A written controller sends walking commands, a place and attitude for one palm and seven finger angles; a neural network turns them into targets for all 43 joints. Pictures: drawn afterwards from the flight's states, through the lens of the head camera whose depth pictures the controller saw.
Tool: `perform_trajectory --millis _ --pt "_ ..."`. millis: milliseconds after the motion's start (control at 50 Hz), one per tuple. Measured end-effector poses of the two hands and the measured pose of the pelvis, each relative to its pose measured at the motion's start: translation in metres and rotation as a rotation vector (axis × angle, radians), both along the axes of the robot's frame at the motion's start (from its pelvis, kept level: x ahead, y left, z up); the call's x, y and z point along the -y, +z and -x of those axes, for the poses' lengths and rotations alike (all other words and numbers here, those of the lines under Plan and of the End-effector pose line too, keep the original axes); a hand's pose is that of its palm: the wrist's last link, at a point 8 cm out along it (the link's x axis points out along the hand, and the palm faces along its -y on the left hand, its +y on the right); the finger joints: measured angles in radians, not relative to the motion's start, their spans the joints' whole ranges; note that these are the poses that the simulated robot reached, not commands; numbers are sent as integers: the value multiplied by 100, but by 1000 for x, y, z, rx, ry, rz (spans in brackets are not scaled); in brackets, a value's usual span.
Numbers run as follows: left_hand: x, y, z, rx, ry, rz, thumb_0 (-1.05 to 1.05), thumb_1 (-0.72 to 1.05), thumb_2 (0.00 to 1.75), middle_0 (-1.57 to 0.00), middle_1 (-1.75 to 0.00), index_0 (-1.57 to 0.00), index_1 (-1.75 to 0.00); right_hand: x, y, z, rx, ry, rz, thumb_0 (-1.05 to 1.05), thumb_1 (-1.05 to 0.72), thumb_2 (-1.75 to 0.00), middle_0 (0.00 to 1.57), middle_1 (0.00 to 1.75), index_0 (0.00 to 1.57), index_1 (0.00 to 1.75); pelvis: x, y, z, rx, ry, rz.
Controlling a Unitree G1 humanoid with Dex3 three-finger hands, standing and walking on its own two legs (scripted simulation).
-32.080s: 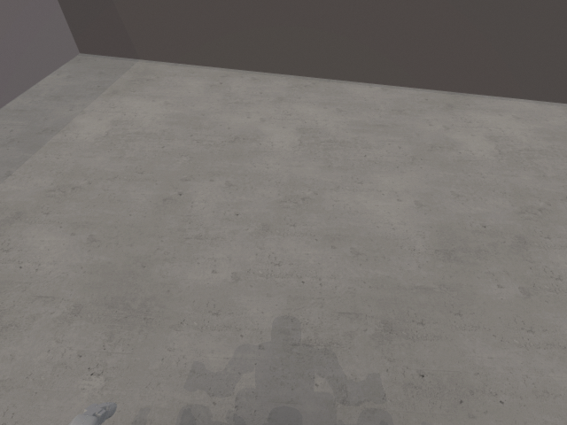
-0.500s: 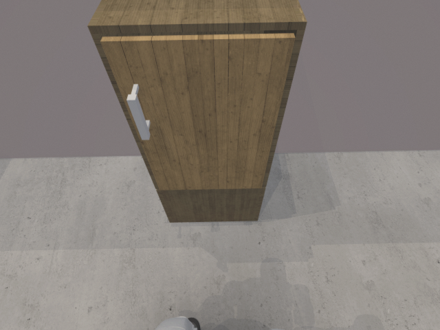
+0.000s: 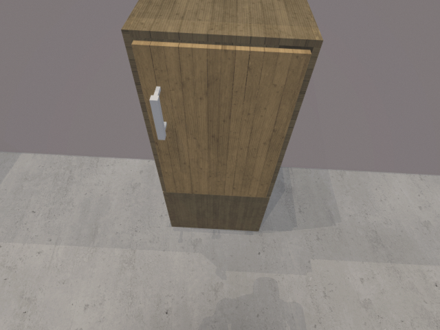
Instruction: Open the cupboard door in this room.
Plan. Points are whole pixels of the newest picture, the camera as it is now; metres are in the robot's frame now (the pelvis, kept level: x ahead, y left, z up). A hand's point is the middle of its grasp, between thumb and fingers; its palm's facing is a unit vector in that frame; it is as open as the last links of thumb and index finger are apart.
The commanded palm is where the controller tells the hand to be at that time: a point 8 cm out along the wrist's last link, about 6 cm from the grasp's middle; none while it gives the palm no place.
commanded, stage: come to a stop and stand still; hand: left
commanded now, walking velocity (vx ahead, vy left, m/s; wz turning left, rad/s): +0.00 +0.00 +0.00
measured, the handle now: (159, 114) +0.59 +0.22 +0.01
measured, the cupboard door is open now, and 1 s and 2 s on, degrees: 0 0 0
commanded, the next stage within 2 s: look again from close up in 0.50 s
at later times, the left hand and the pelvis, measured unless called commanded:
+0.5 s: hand out of the picture +0.03 +0.19 -0.18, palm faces +0.01 -0.98 -0.18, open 7.3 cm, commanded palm none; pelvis +0.02 +0.02 +0.00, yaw -1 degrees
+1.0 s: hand out of the picture +0.01 +0.18 -0.17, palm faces +0.01 -0.98 -0.21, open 7.3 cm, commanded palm none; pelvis -0.02 +0.01 +0.00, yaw -1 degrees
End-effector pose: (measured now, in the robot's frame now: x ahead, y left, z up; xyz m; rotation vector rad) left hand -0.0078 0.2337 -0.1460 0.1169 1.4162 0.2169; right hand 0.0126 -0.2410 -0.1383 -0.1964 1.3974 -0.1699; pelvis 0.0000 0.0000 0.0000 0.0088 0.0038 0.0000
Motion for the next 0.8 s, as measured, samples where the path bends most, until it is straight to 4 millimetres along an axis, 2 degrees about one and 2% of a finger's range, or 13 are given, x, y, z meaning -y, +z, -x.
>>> perform_trajectory --millis 80,220,460,620,800 --pt "-7 -4 3 -26 -11 16 1 91 90 -20 -30 -20 -30 -23 2 -11 33 0 -14 0 -91 -90 20 30 20 29 -8 1 -6 13 -10 -3" --pt "-6 -3 -8 -25 -40 40 1 91 90 -20 -30 -20 -30 -31 2 -20 53 -17 -5 1 -95 -90 20 30 20 29 -19 3 -13 24 -17 11" --pt "-6 -3 -32 -10 -70 38 1 92 90 -20 -30 -20 -30 -41 1 -1 -10 -54 -24 0 -92 -90 20 30 20 29 -21 4 -23 21 -17 12" --pt "-6 0 -41 13 -79 13 1 92 90 -20 -30 -20 -30 -44 -2 8 -36 -70 -49 0 -91 -90 20 30 20 29 -17 4 -25 19 -15 15" --pt "-10 1 -37 97 -89 -26 1 91 90 -20 -30 -20 -30 -31 -11 -1 88 -37 -37 1 -92 -90 20 30 20 29 -15 -5 -7 38 -10 9"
